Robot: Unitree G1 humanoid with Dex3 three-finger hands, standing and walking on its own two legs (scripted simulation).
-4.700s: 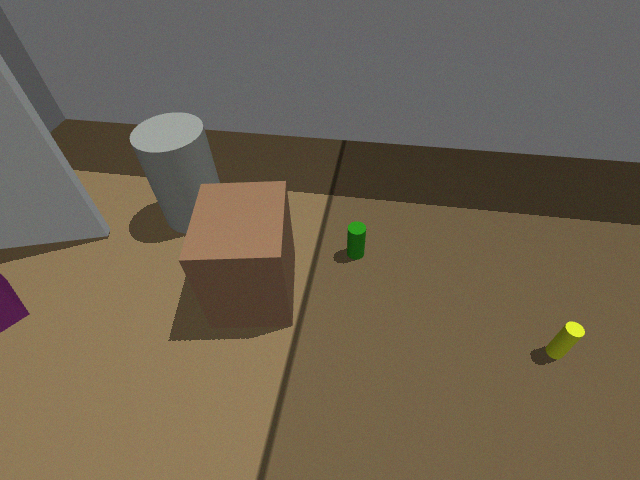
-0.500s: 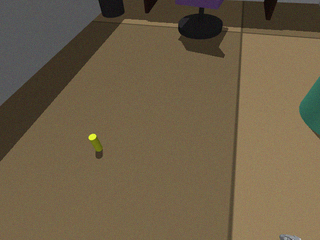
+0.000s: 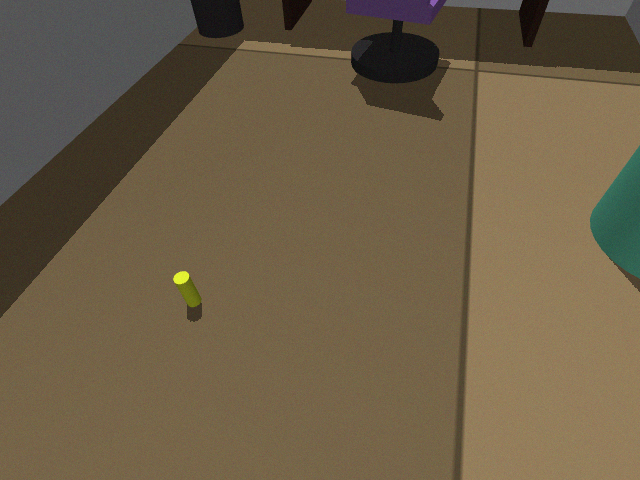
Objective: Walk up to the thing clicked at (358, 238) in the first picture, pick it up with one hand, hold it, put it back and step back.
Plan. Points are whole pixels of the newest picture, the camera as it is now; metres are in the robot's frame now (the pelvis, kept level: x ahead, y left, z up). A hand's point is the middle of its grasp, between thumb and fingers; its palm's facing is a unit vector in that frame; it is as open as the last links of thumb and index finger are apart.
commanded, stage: stand
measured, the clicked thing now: out of the picture +0.29 +1.03 -0.69
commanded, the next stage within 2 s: none
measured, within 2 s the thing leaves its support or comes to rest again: neither
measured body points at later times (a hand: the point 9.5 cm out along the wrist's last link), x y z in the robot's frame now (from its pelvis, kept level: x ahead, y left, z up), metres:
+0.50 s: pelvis -0.01 -0.01 +0.01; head -0.01 -0.02 +0.46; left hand +0.05 +0.29 -0.12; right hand +0.09 -0.31 -0.12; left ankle -0.01 +0.10 -0.74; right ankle +0.03 -0.15 -0.74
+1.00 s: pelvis +0.00 -0.02 +0.01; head +0.01 -0.02 +0.46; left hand +0.07 +0.28 -0.12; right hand +0.08 -0.32 -0.12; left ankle -0.01 +0.10 -0.74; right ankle +0.03 -0.15 -0.74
